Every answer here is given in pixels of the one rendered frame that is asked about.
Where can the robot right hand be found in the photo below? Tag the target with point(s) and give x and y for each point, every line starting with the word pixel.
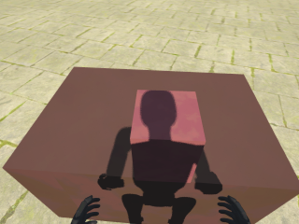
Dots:
pixel 238 214

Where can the pedestal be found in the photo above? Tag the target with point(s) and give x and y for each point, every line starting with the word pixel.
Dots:
pixel 79 146

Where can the carton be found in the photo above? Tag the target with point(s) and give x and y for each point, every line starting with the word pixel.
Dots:
pixel 167 136

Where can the robot left hand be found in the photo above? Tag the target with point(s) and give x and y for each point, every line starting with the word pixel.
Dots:
pixel 81 215

